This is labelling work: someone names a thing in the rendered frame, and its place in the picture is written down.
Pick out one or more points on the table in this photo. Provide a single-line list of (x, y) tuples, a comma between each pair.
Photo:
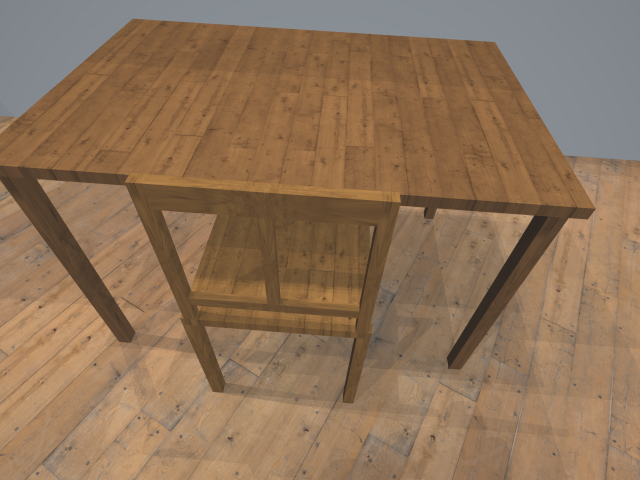
[(444, 122)]

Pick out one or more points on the chair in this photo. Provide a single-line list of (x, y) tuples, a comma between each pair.
[(280, 258)]

